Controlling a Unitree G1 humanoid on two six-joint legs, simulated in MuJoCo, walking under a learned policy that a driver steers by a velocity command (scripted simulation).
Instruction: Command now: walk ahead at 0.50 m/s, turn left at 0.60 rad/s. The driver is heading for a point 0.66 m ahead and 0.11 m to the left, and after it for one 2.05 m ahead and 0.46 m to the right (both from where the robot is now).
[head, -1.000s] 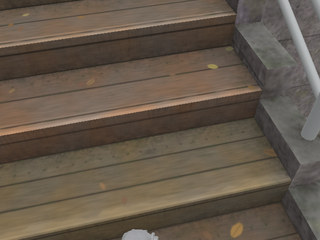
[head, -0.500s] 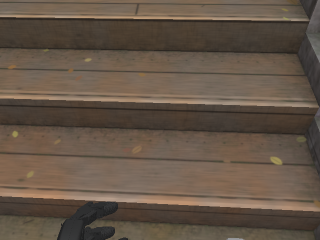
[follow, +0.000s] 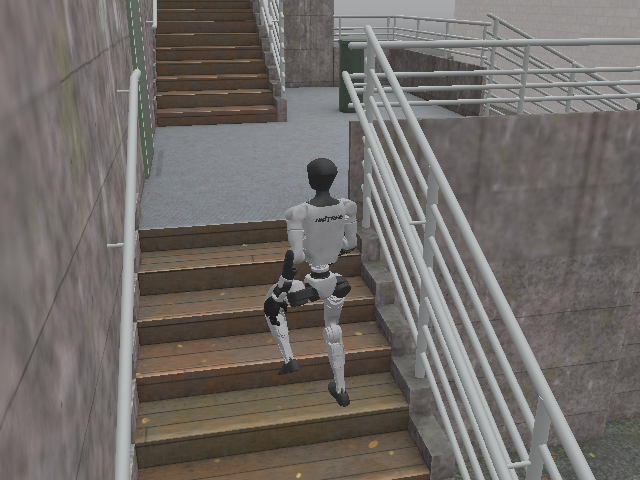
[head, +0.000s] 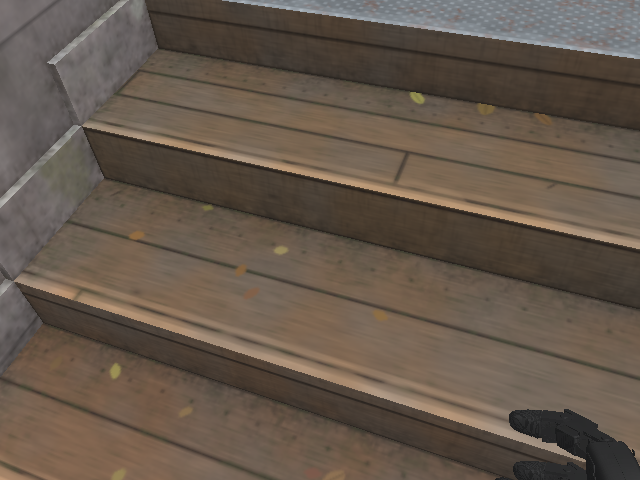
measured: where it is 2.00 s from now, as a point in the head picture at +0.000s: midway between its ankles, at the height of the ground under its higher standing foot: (321, 200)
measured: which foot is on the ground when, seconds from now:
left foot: up 0.00-0.24, down 0.26-0.84, up 0.86-1.00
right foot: down 0.00-0.30, up 0.32-0.82, down 0.84-1.00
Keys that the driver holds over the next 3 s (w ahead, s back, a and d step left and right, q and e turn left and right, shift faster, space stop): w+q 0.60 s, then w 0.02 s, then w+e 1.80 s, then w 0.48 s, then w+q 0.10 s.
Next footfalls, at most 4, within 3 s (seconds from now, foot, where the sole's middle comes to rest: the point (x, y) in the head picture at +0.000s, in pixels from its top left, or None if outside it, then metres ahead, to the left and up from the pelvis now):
0.26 left None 0.41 0.15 -0.61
0.84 right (257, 306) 0.73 0.16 -0.46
1.26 left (159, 241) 0.91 0.37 -0.46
1.88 right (409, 166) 0.93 -0.14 -0.31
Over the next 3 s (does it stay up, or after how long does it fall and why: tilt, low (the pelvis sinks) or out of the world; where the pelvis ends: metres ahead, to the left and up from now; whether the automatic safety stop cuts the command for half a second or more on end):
stays up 1.37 -0.35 0.60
